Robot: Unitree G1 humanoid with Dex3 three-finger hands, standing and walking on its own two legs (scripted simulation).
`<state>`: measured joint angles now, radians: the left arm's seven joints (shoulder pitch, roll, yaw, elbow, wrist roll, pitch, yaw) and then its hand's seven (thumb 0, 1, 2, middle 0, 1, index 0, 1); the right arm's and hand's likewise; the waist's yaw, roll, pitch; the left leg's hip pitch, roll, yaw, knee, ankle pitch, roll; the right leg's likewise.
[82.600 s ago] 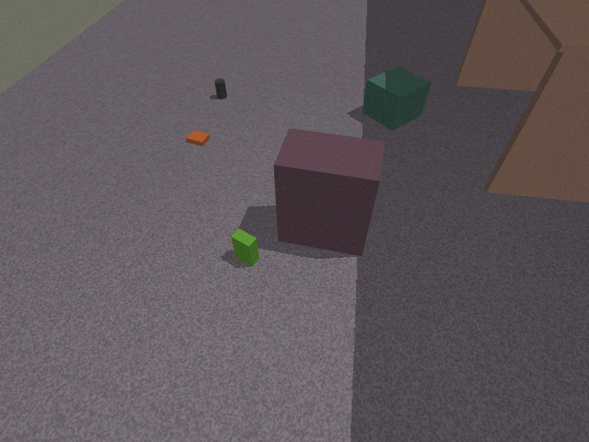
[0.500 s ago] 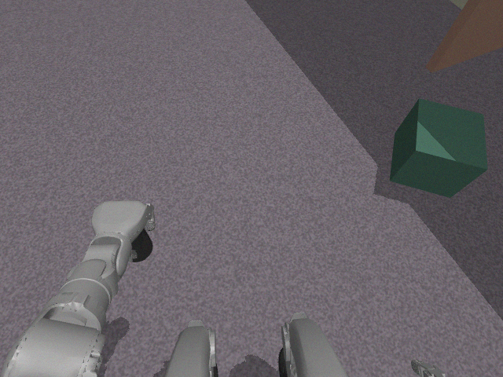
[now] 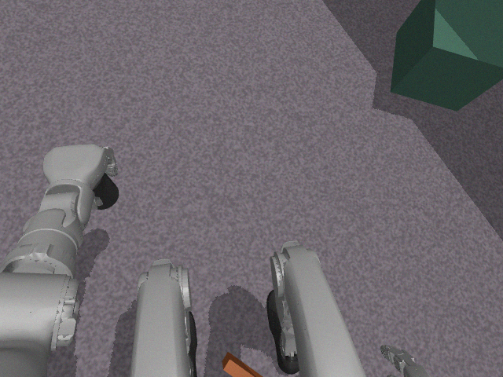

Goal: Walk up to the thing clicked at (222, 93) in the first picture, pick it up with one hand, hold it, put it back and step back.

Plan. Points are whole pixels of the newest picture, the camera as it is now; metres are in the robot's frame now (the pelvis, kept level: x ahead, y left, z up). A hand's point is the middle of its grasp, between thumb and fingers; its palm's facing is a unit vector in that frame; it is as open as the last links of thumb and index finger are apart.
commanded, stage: crouch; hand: left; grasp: from above
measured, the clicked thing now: (93, 186) +0.47 +0.25 -0.20
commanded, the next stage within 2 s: lower in 0.94 s
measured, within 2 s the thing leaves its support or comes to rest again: rests again in 1.78 s
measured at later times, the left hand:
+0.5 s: hand (103, 191) +0.47 +0.24 -0.23, palm faces -0.44 -0.03 -0.90, open 7.7 cm
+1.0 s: hand (109, 192) +0.47 +0.24 -0.27, palm faces -0.45 -0.03 -0.89, open 7.7 cm
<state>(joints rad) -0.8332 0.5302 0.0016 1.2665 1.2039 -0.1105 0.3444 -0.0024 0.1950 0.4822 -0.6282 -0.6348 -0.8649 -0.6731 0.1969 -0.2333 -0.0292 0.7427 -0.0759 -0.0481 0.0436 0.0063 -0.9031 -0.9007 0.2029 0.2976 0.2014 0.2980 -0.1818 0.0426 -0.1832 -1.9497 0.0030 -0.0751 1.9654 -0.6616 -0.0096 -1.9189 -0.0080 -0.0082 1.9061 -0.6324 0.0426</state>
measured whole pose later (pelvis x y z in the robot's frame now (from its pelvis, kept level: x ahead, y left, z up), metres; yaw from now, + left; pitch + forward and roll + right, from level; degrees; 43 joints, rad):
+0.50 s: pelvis -0.01 +0.00 -0.07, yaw -2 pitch +36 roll -6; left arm -0.95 0.62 0.03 1.37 1.22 -0.13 0.35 0.00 0.18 0.52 -0.63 -0.63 -0.86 -0.69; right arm 0.16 -0.26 -0.01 0.74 -0.11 -0.04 0.10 0.00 -0.92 -0.91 0.20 0.30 0.20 0.30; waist -0.22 0.01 -0.12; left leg -2.15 0.00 -0.11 2.21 -0.70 -0.02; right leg -2.12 0.00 -0.02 2.14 -0.66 0.05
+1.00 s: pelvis -0.01 +0.00 -0.12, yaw -2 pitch +34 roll -7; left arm -1.02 0.68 0.04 1.48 1.25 -0.16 0.37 0.00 0.18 0.50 -0.64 -0.62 -0.88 -0.67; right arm 0.18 -0.26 0.05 0.75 -0.13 -0.05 0.12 0.00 -0.92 -0.91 0.20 0.30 0.20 0.30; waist -0.26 0.01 -0.07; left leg -2.27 -0.01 -0.12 2.34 -0.68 -0.02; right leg -2.22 0.01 -0.03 2.26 -0.64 0.05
